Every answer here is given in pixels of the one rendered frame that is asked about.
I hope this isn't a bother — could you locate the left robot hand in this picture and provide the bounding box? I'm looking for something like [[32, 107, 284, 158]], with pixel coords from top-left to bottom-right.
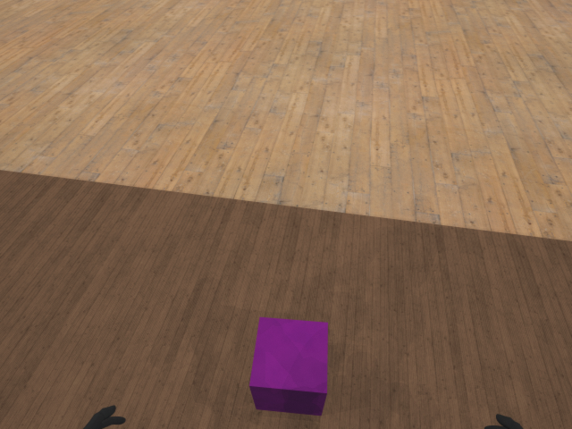
[[83, 405, 126, 429]]

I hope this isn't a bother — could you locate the carton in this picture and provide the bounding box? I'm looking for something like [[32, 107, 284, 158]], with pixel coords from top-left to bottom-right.
[[249, 317, 328, 416]]

